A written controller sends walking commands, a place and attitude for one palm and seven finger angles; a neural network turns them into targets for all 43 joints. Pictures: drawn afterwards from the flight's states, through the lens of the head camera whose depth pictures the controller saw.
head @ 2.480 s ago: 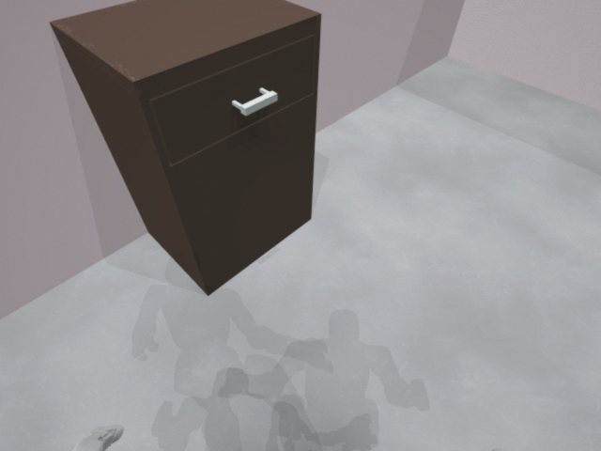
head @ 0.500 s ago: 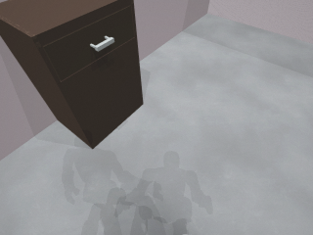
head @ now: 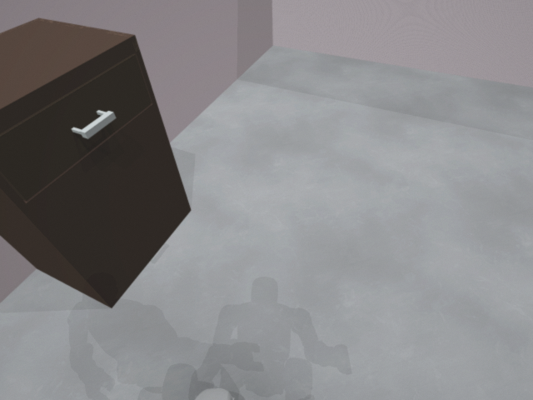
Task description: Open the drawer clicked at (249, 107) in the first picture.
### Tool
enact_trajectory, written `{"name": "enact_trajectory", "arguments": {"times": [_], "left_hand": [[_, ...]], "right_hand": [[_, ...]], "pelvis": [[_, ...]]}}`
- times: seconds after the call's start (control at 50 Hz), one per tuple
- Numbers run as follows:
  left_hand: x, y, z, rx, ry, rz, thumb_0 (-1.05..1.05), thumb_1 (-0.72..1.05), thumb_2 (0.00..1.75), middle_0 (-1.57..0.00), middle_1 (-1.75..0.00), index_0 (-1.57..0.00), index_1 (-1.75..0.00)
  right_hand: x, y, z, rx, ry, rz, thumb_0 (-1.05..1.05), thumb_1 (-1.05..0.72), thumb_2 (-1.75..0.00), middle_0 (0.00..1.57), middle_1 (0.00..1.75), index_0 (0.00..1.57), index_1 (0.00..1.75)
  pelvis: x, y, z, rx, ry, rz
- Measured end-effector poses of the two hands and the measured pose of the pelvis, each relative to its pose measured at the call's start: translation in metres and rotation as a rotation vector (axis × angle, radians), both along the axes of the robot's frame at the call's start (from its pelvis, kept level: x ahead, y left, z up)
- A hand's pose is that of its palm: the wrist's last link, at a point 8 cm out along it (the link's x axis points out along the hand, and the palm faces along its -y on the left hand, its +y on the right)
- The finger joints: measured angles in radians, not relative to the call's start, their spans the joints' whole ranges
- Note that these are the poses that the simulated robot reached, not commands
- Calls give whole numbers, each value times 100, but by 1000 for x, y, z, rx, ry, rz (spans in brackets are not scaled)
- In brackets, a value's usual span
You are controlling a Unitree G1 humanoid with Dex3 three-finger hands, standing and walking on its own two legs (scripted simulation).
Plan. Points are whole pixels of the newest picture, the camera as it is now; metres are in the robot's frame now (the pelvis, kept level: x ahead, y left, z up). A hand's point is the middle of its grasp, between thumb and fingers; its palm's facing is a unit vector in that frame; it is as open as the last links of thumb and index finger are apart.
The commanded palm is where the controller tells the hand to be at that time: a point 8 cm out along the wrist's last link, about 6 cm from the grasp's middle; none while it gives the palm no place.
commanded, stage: walk to a spot facing it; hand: left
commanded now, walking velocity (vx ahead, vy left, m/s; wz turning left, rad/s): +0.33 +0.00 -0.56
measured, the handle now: (93, 122) +0.80 +0.61 -0.06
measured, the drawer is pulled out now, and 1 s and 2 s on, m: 0.00 0.00 0.00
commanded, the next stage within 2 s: turn to face it in 1.76 s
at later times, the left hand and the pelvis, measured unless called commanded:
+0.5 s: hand (132, 339) +0.25 +0.31 -0.18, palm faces -0.22 -0.96 -0.19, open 7.4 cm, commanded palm none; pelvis +0.15 +0.11 +0.00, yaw -18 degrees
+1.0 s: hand (253, 241) +0.51 +0.10 -0.20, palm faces -0.53 -0.84 -0.12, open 7.3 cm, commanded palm none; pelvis +0.34 +0.02 -0.03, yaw -33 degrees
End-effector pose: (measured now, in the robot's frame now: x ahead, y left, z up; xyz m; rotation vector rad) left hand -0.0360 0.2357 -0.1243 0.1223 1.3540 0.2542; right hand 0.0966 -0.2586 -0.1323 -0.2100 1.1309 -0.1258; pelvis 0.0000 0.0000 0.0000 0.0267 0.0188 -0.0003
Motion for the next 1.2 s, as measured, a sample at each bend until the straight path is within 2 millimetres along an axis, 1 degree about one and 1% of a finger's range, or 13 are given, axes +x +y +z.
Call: {"name": "enact_trajectory", "arguments": {"times": [0.18,0.24,0.3,0.4,0.5,0.58,0.68,0.76,0.86,0.92,0.98,1.12,1.2], "left_hand": [[42,39,-13,-31,31,-61,1,91,90,-20,-30,-20,-30],[67,62,-23,-42,46,-88,1,91,90,-20,-30,-20,-30],[102,88,-41,-52,55,-132,1,91,90,-20,-30,-20,-30],[193,118,-38,-52,3,-259,1,91,90,-20,-29,-19,-30],[289,123,-26,-50,-91,-361,1,91,90,-20,-29,-19,-30],[351,109,-26,-59,-113,-438,1,92,90,-20,-29,-19,-30],[412,71,-32,-96,-101,-533,1,92,90,-19,-29,-19,-30],[458,25,-39,-142,-93,-615,1,92,90,-19,-29,-19,-30],[517,-43,-49,-194,-120,-718,1,91,90,-20,-29,-19,-30],[547,-77,-52,-201,-157,-752,1,91,90,-20,-29,-19,-30],[566,-88,-52,-181,-184,-727,1,91,90,-20,-29,-20,-30],[607,-67,-23,-14,-133,-717,-3,95,90,-20,-30,-20,-30],[616,-63,-15,21,-52,-711,-1,94,90,-20,-29,-19,-30]], "right_hand": [[53,47,15,5,-92,-37,1,-91,-90,20,30,19,30],[75,68,20,-5,-129,-54,1,-91,-90,20,30,20,30],[88,84,17,-39,-177,-91,1,-91,-90,20,30,20,30],[58,107,22,-59,-99,-217,0,-91,-90,20,30,20,30],[7,135,19,-52,73,-368,0,-91,-90,20,30,20,30],[-31,165,13,-20,215,-489,0,-91,-90,20,30,20,30],[-61,209,9,50,376,-614,0,-91,-90,20,30,19,30],[-65,241,9,123,484,-692,0,-91,-90,20,30,19,30],[-49,264,7,222,585,-776,0,-91,-90,20,30,20,30],[-27,257,0,269,602,-816,0,-91,-90,20,30,20,30],[11,226,-16,281,559,-823,1,-90,-90,20,30,20,30],[162,91,-30,152,184,-764,1,-92,-90,20,30,20,30],[224,27,-27,84,78,-732,3,-96,-90,20,30,20,30]], "pelvis": [[42,39,-2,-31,-1,-86],[63,58,-7,-43,1,-116],[84,78,-20,-54,1,-152],[116,99,-10,-63,-20,-244],[151,111,-1,-76,-18,-312],[180,115,-3,-74,-14,-365],[216,109,-8,-67,-7,-423],[246,97,-13,-65,-1,-461],[284,71,-23,-64,5,-514],[312,47,-31,-41,-5,-543],[335,27,-35,-32,-12,-566],[392,-9,-17,-22,-13,-604],[431,-22,-14,-13,-6,-620]]}}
